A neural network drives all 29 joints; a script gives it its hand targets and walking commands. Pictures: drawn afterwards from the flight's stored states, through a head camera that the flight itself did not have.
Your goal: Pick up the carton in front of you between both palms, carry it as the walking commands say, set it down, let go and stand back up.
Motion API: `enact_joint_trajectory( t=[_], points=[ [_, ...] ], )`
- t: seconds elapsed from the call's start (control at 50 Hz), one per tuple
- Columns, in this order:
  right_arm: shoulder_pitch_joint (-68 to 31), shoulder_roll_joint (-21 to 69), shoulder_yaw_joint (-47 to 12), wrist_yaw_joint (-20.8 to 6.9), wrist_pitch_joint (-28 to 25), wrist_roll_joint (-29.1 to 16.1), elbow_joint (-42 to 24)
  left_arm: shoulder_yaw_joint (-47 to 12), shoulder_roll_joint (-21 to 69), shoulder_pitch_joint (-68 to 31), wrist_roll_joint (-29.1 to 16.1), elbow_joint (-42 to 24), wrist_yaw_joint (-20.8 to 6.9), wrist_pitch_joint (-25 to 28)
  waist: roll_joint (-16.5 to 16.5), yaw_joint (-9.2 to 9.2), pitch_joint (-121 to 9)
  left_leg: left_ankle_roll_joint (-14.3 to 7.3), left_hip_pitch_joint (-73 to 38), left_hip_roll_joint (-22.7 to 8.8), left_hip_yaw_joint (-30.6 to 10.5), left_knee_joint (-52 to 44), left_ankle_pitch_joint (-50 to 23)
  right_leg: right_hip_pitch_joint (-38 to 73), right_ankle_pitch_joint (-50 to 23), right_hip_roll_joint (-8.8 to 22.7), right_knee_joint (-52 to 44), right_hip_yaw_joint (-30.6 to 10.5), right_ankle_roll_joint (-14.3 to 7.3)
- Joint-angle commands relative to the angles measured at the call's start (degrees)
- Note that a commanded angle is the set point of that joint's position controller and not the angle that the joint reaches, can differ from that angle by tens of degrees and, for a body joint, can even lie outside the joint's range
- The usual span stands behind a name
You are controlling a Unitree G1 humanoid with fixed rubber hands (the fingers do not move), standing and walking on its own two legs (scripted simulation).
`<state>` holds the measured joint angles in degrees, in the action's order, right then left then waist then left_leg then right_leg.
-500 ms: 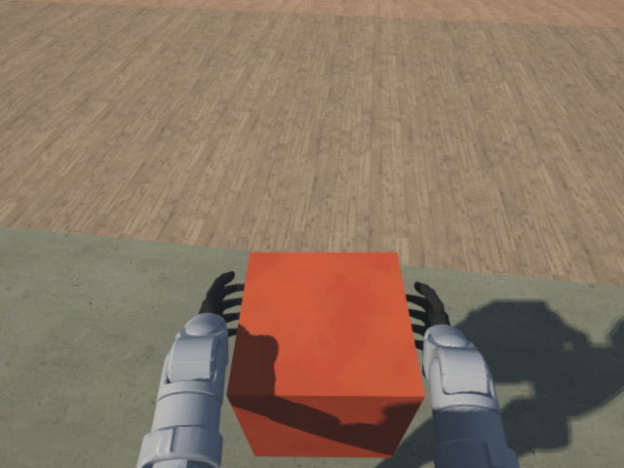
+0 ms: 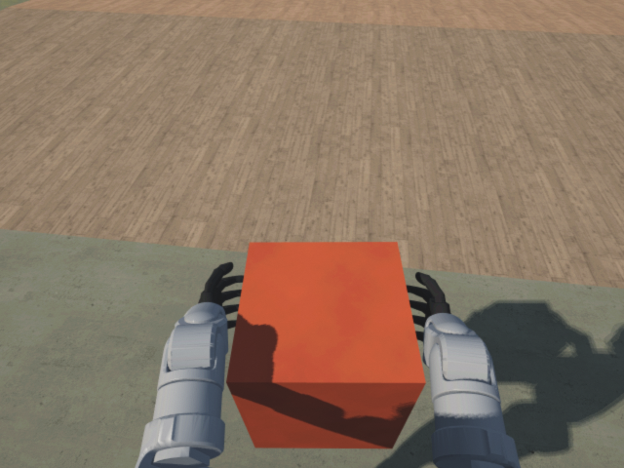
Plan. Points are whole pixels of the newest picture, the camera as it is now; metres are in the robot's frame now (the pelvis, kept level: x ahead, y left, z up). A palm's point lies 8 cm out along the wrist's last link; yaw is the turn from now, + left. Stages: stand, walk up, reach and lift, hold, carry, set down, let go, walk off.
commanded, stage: hold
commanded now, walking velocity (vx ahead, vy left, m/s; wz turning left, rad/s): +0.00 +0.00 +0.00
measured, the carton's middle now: (323, 349) +0.29 +0.00 -0.02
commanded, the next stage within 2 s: carry in 0.14 s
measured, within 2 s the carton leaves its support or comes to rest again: neither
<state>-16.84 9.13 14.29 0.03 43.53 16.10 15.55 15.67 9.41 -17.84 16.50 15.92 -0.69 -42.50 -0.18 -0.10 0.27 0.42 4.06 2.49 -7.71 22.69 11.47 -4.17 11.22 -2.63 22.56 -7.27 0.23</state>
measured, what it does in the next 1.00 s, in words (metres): walks ahead: left foot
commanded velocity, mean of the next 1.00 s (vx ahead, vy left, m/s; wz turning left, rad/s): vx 0.45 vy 0.00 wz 0.00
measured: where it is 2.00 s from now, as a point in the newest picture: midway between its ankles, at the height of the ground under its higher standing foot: (314, 285)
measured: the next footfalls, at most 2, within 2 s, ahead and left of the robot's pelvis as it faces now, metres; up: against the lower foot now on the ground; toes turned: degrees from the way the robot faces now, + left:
left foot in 0.70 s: +0.26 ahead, +0.11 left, +0.00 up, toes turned +9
right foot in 1.10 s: +0.62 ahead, -0.07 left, +0.00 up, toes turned -10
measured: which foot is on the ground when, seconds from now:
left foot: down 0.00-0.50, up 0.52-0.68, down 0.70-1.00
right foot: down 0.00-0.72, up 0.74-1.00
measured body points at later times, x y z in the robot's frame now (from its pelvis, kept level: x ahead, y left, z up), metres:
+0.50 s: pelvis +0.09 +0.01 -0.01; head +0.06 +0.01 +0.44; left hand +0.39 +0.16 +0.07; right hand +0.38 -0.14 +0.06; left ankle +0.02 +0.13 -0.74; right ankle +0.06 -0.10 -0.74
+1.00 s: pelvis +0.36 +0.03 -0.01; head +0.37 +0.04 +0.45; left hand +0.66 +0.17 +0.08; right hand +0.64 -0.14 +0.08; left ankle +0.22 +0.11 -0.74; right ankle +0.48 -0.09 -0.71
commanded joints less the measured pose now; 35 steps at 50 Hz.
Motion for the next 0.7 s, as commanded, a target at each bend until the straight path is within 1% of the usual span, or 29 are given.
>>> enact_joint_trajectory(
  t=[0.0,0.1,0.12,0.16,0.18,0.2,0.24,0.26,0.28,0.3,0.32,0.34,0.36,0.38,0.4,0.42,0.44,0.46,0.48,0.5,0.52,0.54,0.56,0.58,0.6,0.62,0.64,0.66,0.68],
  points=[
    [-33.2,53.1,-32.1,-13.9,-2.3,-15.5,-2.0,-32.2,53.4,-29.3,-14.9,1.0,-13.8,1.0,0.1,0.01,-12.1,0.0,-0.8,2.2,3.7,-4.1,-3.4,2.2,-3.1,-2.0,-4.0,3.3,0.3],
    [-32.4,52.9,-32.1,-13.9,-2.3,-15.5,-2.4,-32.3,53.3,-28.5,-14.9,0.6,-13.7,0.9,0.1,0.02,-12.6,0.1,-1.4,2.3,3.6,-4.1,-5.3,2.7,-5.0,-2.1,-4.1,3.2,0.3],
    [-32.5,52.2,-32.1,-13.9,-2.1,-15.6,-3.5,-32.9,52.7,-28.6,-15.2,-0.3,-13.6,0.8,1.4,0.1,-12.5,-0.7,5.7,-6.5,1.4,0.2,2.7,-3.8,2.9,7.0,-0.5,0.8,-0.4],
    [-33.1,52.1,-33.3,-13.6,-1.9,-16.6,-5.7,-33.9,52.3,-28.3,-15.8,-2.2,-13.2,0.6,1.9,-0.12,-12.7,-1.4,9.3,-5.0,1.1,-0.2,22.4,-9.0,25.7,7.1,-3.5,-2.5,-1.7],
    [-33.8,52.2,-34.6,-13.4,-1.7,-17.5,-7.2,-35.1,52.6,-29.0,-16.7,-3.9,-12.9,0.3,2.2,0.02,-12.1,-1.5,11.5,-4.7,1.6,0.8,26.6,-10.6,31.3,7.5,-4.2,-3.2,-2.1],
    [-34.3,52.2,-36.0,-13.2,-1.3,-18.6,-9.0,-36.6,52.6,-29.3,-17.7,-6.0,-12.5,-0.1,3.0,-0.04,-11.9,-1.3,12.4,-4.4,2.8,2.9,24.2,-10.8,30.6,8.3,-4.4,-3.6,-2.5],
    [-33.8,52.0,-39.3,-12.6,0.4,-21.0,-12.2,-39.5,52.0,-28.4,-19.7,-9.7,-11.5,-1.7,5.6,-0.2,-15.7,-0.9,12.1,-3.4,6.8,8.2,13.6,-9.2,24.3,10.2,-4.2,-4.4,-3.7],
    [-33.3,51.6,-41.0,-12.2,1.6,-22.3,-14.0,-40.9,51.2,-27.5,-20.6,-11.6,-11.0,-3.0,6.6,-0.16,-17.5,-0.7,12.2,-2.8,8.6,8.1,12.1,-8.4,23.7,11.0,-3.9,-4.8,-4.4],
    [-33.0,51.1,-42.4,-11.9,3.1,-23.5,-15.8,-42.5,50.4,-27.2,-21.5,-13.7,-10.5,-4.6,6.4,-0.13,-18.2,-0.8,11.8,-3.0,8.9,6.2,13.5,-9.0,24.9,11.1,-3.3,-4.2,-4.7],
    [-33.2,50.3,-43.4,-11.5,4.8,-24.6,-17.4,-43.9,49.7,-27.4,-22.5,-15.8,-10.1,-6.4,4.0,-0.14,-17.7,-1.3,10.7,-4.5,6.9,3.1,16.8,-11.4,25.9,10.3,-1.2,-2.2,-4.2],
    [-33.2,49.2,-43.9,-11.2,6.5,-25.5,-18.6,-45.0,49.1,-28.0,-23.5,-17.6,-9.7,-8.3,-1.0,0.12,-16.2,-2.6,8.3,-8.5,1.2,-1.1,21.7,-16.3,25.2,8.1,4.4,1.8,-2.7],
    [-32.2,48.2,-44.1,-10.8,8.4,-26.2,-19.4,-46.1,48.6,-29.0,-24.8,-19.0,-9.5,-10.2,-8.9,0.83,-14.7,-5.0,4.1,-13.7,-7.5,-7.0,26.3,-23.1,21.0,5.1,13.8,7.7,-0.7],
    [-31.1,47.0,-44.2,-10.2,10.3,-26.6,-19.9,-47.2,48.4,-29.6,-26.4,-19.9,-9.3,-12.1,-14.1,1.41,-12.8,-8.2,-0.8,-18.6,-15.8,-9.9,24.3,-30.3,16.7,3.0,19.1,12.4,0.4],
    [-29.9,46.0,-44.6,-9.6,12.0,-26.9,-21.3,-48.5,48.4,-30.1,-28.4,-21.3,-9.4,-13.9,-13.8,1.53,-11.0,-10.6,-2.4,-20.4,-17.7,-9.3,16.0,-33.4,17.6,3.8,16.5,12.9,0.0],
    [-29.6,45.7,-45.2,-8.9,13.6,-27.7,-23.7,-49.5,48.7,-29.7,-30.3,-22.3,-9.4,-15.3,-10.9,1.33,-11.8,-10.9,-1.8,-19.8,-14.3,-7.5,8.1,-30.5,16.1,3.8,12.3,13.4,-0.3],
    [-29.8,45.8,-46.0,-8.5,15.0,-28.7,-26.4,-50.1,49.1,-28.5,-31.9,-23.3,-9.4,-16.6,-8.4,1.05,-14.4,-9.8,-0.7,-17.7,-8.5,-4.2,2.6,-24.4,12.0,2.7,6.8,15.3,-0.3],
    [-29.7,46.2,-46.8,-8.1,16.4,-29.8,-28.6,-50.5,49.7,-26.8,-33.0,-24.3,-9.2,-17.7,-6.9,0.63,-17.5,-7.8,3.0,-14.9,-1.8,-0.2,0.5,-14.5,7.5,1.8,2.6,16.7,-0.2],
    [-27.5,46.6,-47.3,-7.9,17.6,-30.7,-29.9,-50.6,50.4,-25.0,-33.5,-25.1,-9.0,-18.9,-5.3,0.37,-21.0,-5.5,9.7,-11.9,4.4,4.8,3.0,-1.9,4.8,3.2,0.0,15.1,-0.5],
    [-27.9,47.0,-48.1,-8.2,19.1,-31.9,-32.5,-49.9,50.4,-22.3,-33.0,-25.5,-8.6,-19.8,2.7,-0.82,-22.2,-2.5,17.1,-7.5,11.6,15.6,3.4,5.9,9.6,10.4,-5.3,3.2,-3.4],
    [-28.4,48.4,-49.0,-8.7,20.6,-33.2,-33.9,-48.9,49.0,-20.4,-32.0,-26.2,-8.2,-20.8,14.6,-1.1,-20.8,0.0,32.7,-4.7,14.9,24.5,8.4,15.7,2.5,20.4,-4.9,-11.1,-8.8],
    [-28.7,48.4,-49.0,-9.2,21.7,-34.0,-34.5,-48.5,49.5,-19.3,-31.2,-27.4,-7.8,-21.7,16.4,-1.7,-17.8,-0.1,42.5,-3.8,14.4,26.2,19.6,19.7,-8.3,25.0,-5.5,-16.8,-13.2],
    [-28.6,49.1,-49.2,-9.7,22.4,-34.7,-34.8,-48.8,49.5,-19.7,-30.9,-30.2,-7.3,-22.6,12.1,-2.04,-16.0,-0.7,45.8,-4.7,13.1,26.2,24.5,20.8,-17.0,25.8,-4.4,-16.3,-14.8],
    [-27.5,49.7,-49.0,-10.1,22.8,-35.3,-35.3,-49.4,49.6,-20.5,-30.9,-33.2,-6.9,-23.3,8.5,-2.2,-17.0,-0.9,45.2,-5.5,12.5,23.4,24.1,21.4,-17.1,25.4,-3.9,-13.3,-13.9],
    [-26.1,49.7,-48.7,-10.1,23.3,-35.4,-35.8,-50.1,51.1,-20.9,-31.6,-35.3,-6.8,-24.0,6.8,-2.14,-17.8,-1.0,41.5,-5.6,13.0,18.7,19.8,19.4,-15.1,23.9,-4.4,-9.2,-11.6],
    [-24.2,49.9,-48.6,-9.9,23.6,-35.4,-36.5,-50.4,51.6,-20.5,-32.2,-37.3,-6.9,-24.5,7.8,-1.84,-18.5,-0.9,36.2,-4.6,14.4,14.3,14.0,16.5,-14.5,21.9,-4.7,-4.4,-9.2],
    [-22.0,49.8,-48.4,-9.7,24.0,-34.9,-37.2,-50.6,51.6,-19.4,-32.5,-38.5,-7.2,-25.1,9.0,-1.41,-19.1,-0.8,29.8,-3.2,16.5,10.1,9.9,13.1,-13.0,19.5,-4.3,0.7,-7.3],
    [-20.0,49.5,-48.3,-9.4,24.2,-34.2,-38.2,-50.8,51.5,-18.3,-32.8,-39.3,-7.5,-25.5,8.7,-0.58,-19.5,-0.8,20.6,-1.6,19.2,4.3,5.3,7.6,-10.1,16.8,-2.3,6.2,-5.4],
    [-20.2,49.2,-48.4,-9.1,24.4,-33.8,-39.0,-51.1,50.6,-18.2,-33.4,-39.6,-7.8,-25.9,6.3,0.13,-20.7,-1.0,6.6,-0.2,21.6,-0.4,-0.4,-1.2,-8.5,14.3,2.4,11.5,-3.5],
    [-19.4,48.8,-47.9,-8.9,24.7,-33.4,-38.7,-51.2,49.1,-18.5,-33.9,-40.1,-8.0,-26.4,2.7,0.78,-23.1,-2.2,-8.7,-2.6,19.1,0.5,-0.2,-11.9,-6.7,12.3,9.5,15.4,-1.8]
  ],
)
